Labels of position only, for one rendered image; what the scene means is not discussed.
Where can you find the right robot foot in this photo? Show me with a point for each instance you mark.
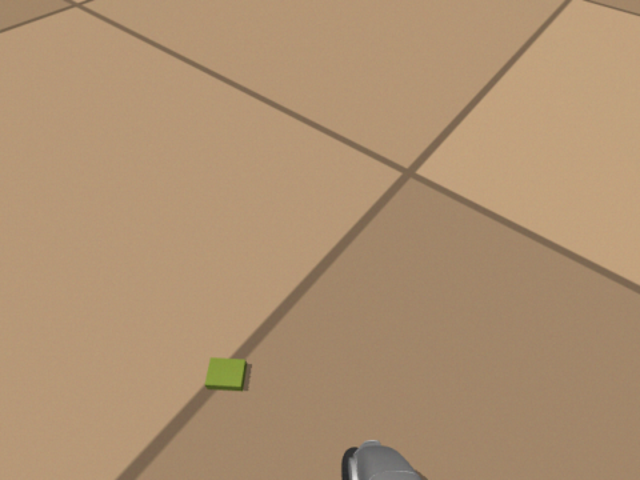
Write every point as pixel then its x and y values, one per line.
pixel 348 454

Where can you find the small box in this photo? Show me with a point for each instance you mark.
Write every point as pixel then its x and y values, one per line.
pixel 226 374

